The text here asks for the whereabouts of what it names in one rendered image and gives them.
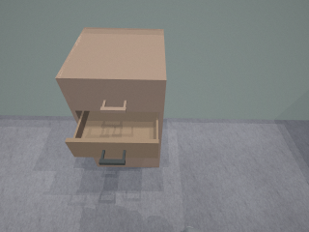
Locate cabinet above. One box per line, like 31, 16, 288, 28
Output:
55, 27, 167, 168

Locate handle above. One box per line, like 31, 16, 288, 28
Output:
100, 106, 126, 114
98, 150, 126, 165

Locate drawer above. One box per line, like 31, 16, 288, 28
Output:
65, 110, 159, 159

